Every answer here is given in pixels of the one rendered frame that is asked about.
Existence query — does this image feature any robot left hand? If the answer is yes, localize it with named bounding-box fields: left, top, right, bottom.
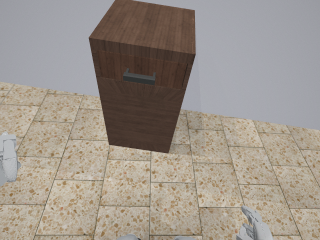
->
left=0, top=131, right=21, bottom=186

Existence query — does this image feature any robot right hand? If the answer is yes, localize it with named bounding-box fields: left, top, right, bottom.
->
left=236, top=205, right=274, bottom=240

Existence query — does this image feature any robot left shin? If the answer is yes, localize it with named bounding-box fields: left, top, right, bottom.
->
left=126, top=233, right=138, bottom=239

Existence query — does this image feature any cabinet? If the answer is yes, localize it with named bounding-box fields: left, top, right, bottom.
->
left=89, top=0, right=196, bottom=154

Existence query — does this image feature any drawer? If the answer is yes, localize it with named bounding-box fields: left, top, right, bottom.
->
left=97, top=50, right=187, bottom=89

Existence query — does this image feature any handle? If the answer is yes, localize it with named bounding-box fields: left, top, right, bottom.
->
left=123, top=68, right=156, bottom=85

